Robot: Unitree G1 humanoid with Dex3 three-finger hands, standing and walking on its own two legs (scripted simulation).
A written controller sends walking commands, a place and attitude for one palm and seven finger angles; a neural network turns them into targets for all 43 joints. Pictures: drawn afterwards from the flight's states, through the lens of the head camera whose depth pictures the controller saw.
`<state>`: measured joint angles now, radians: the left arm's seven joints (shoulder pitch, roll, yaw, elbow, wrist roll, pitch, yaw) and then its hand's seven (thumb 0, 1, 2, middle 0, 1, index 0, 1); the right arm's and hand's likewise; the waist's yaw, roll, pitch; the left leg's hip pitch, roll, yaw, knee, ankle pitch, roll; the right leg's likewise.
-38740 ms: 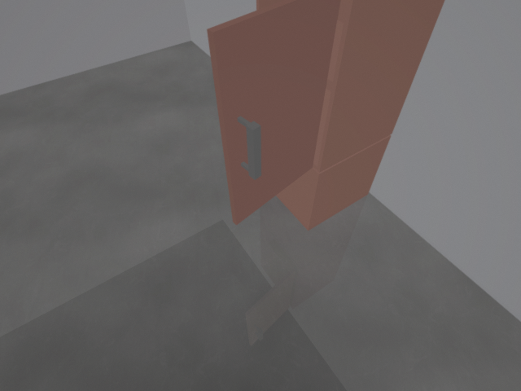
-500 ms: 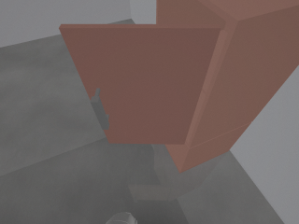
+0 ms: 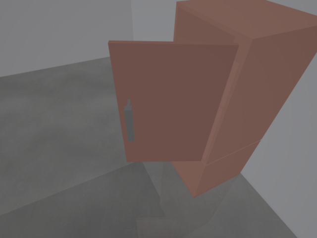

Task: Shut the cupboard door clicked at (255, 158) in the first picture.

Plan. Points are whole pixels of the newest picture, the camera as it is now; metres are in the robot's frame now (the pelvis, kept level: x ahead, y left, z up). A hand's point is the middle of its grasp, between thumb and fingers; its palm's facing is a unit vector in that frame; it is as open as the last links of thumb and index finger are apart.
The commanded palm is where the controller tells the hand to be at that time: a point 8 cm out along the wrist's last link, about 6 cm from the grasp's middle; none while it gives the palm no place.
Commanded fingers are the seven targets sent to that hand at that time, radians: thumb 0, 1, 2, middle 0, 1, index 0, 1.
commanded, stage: come to a stop and stand still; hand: left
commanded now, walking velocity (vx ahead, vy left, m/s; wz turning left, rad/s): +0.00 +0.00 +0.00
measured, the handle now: (130, 120) +0.52 +0.13 -0.02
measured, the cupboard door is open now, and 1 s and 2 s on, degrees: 65 65 65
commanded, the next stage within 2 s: look again from close up in 0.94 s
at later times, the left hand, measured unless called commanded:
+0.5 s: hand out of the picture -0.06 +0.21 -0.19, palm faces +0.10 -0.99 -0.14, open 7.4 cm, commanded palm none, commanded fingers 0.00 0.90 0.90 -0.20 -0.30 -0.20 -0.30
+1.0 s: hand out of the picture -0.04 +0.24 -0.17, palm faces +0.02 -0.99 -0.11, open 7.4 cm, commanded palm none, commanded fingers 0.00 0.90 0.90 -0.20 -0.30 -0.20 -0.30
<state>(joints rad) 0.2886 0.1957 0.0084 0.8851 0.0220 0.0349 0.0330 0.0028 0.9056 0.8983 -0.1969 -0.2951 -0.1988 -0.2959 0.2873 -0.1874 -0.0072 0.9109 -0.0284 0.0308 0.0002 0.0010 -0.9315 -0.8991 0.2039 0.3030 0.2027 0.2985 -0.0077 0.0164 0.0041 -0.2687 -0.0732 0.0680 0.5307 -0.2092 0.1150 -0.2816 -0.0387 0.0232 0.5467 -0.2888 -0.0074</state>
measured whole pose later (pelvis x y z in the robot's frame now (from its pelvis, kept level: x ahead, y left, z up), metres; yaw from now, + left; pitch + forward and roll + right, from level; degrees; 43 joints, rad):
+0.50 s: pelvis -0.06 +0.05 +0.00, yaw +1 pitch -3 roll -1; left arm 0.35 0.17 0.04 1.00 0.02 0.04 0.05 0.01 0.91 0.90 -0.20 -0.30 -0.20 -0.30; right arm 0.36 -0.12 -0.01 1.01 -0.02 0.02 -0.03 0.00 -0.91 -0.90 0.20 0.30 0.20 0.30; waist 0.01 -0.08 0.02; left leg -0.22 -0.11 0.07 0.55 -0.28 0.15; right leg -0.41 -0.01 0.09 0.82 -0.35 -0.01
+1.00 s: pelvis -0.07 +0.07 +0.02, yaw +1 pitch -1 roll -5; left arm 0.27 0.20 0.04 1.02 0.02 0.06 0.03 0.00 0.91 0.90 -0.19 -0.29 -0.20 -0.30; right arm 0.43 -0.09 0.01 1.12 -0.02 -0.01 -0.05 0.00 -0.91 -0.90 0.20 0.30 0.20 0.30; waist -0.05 -0.06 0.00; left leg -0.15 -0.08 0.04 0.24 -0.09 0.14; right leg -0.32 -0.01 0.05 0.81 -0.32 0.01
